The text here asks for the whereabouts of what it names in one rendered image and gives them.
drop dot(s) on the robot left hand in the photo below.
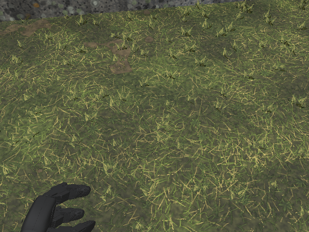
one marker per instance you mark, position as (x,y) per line
(44,216)

